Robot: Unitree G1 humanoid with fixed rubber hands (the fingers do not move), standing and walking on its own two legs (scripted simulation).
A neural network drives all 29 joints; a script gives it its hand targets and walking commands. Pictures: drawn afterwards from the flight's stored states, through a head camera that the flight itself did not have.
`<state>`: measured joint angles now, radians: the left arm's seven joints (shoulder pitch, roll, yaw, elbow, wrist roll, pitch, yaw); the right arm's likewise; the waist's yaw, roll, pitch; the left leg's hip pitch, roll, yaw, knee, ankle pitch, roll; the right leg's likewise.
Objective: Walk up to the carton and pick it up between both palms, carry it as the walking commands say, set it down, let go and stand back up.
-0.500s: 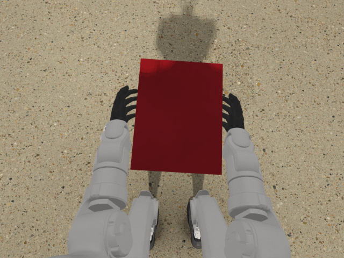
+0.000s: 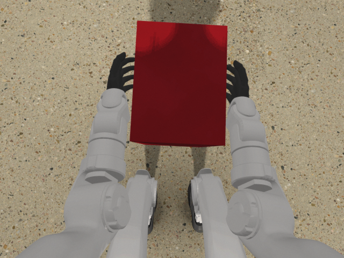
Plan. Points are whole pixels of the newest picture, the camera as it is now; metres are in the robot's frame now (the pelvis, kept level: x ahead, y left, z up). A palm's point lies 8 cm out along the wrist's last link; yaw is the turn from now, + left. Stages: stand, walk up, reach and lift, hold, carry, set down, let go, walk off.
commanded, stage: set down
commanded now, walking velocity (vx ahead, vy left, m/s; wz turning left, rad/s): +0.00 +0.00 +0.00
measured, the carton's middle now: (176, 99) +0.48 -0.01 -0.15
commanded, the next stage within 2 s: none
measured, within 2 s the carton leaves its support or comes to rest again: rests again in 1.90 s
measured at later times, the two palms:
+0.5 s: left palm (126, 91) +0.50 +0.13 -0.16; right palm (226, 98) +0.48 -0.14 -0.17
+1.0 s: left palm (131, 93) +0.52 +0.13 -0.25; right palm (217, 99) +0.51 -0.14 -0.26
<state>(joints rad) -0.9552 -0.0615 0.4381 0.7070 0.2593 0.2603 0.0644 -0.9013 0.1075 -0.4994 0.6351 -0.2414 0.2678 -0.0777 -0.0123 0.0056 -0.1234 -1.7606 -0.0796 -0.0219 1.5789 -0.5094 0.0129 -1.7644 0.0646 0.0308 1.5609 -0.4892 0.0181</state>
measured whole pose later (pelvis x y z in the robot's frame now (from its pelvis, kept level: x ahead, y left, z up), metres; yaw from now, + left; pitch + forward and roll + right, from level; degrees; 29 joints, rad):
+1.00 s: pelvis -0.01 +0.00 -0.13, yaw +0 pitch +44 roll -1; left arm -1.30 0.07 0.42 0.79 0.20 0.28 0.09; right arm -1.24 -0.02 -0.48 0.71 -0.18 0.29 -0.12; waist -0.01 0.01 0.11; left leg -2.18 -0.09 -0.01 2.01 -0.58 0.00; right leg -2.18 0.07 0.01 1.99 -0.56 0.03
